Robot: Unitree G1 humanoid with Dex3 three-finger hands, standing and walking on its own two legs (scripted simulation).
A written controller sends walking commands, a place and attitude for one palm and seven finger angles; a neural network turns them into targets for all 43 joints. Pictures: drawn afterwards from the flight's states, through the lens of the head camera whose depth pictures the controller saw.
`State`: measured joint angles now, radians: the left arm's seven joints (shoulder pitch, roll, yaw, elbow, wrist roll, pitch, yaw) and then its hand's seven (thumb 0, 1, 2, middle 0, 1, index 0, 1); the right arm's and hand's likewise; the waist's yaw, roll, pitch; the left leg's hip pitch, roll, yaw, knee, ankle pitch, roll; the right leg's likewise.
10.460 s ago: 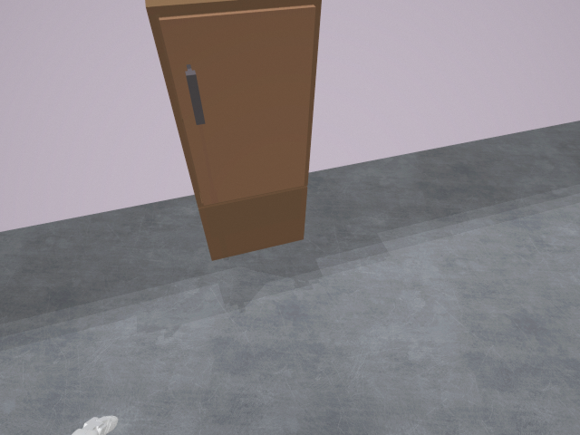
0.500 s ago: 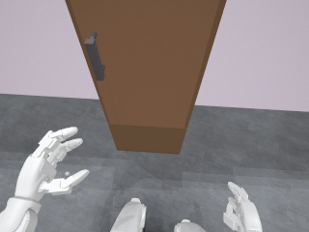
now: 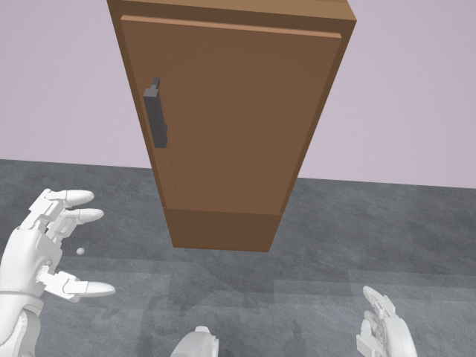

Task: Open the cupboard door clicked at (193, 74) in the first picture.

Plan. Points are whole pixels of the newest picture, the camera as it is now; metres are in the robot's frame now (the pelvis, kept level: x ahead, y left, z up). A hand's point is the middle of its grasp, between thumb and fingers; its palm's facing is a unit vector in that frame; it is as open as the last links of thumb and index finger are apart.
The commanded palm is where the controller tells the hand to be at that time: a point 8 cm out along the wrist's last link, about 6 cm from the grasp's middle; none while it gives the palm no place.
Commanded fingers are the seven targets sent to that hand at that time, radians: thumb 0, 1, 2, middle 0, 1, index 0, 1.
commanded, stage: raise the hand with hooked fingers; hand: left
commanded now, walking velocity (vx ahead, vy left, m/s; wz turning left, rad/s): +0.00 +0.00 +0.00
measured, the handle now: (158, 113) +0.54 +0.21 +0.07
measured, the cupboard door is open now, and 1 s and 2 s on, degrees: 0 0 0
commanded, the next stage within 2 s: move the hooked fingers beside the handle in 0.88 s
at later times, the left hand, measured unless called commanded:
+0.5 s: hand (62, 223) +0.27 +0.28 +0.09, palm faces +0.05 -1.00 -0.03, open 14.0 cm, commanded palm +0.24 +0.32 +0.09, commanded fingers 0.00 -0.50 0.30 -0.30 -1.20 -0.30 -1.20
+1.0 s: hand (77, 218) +0.28 +0.26 +0.09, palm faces +0.07 -1.00 -0.02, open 14.0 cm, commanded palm +0.26 +0.31 +0.09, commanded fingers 0.00 -0.50 0.30 -0.30 -1.20 -0.30 -1.20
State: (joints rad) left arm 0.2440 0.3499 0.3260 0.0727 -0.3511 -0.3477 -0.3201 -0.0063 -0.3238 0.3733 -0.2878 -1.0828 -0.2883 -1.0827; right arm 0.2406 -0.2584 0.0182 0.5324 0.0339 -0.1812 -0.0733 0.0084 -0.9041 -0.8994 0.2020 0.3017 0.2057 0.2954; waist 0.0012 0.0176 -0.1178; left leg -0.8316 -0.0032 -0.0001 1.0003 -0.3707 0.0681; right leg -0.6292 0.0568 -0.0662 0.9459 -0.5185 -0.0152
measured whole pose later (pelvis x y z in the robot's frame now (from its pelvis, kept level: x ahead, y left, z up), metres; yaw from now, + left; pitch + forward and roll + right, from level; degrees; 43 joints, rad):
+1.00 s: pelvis +0.00 -0.01 +0.02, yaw +0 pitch +9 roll -3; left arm -0.03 0.41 0.40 0.40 -0.36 -0.25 -0.45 -0.01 -0.50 0.30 -0.30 -1.20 -0.30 -1.20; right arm 0.27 -0.27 0.05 0.55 0.05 -0.16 -0.08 0.01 -0.90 -0.90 0.20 0.30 0.21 0.30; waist 0.01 0.04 -0.09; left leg -0.73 0.00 0.00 0.89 -0.32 0.05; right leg -0.54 0.06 -0.07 0.85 -0.47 -0.03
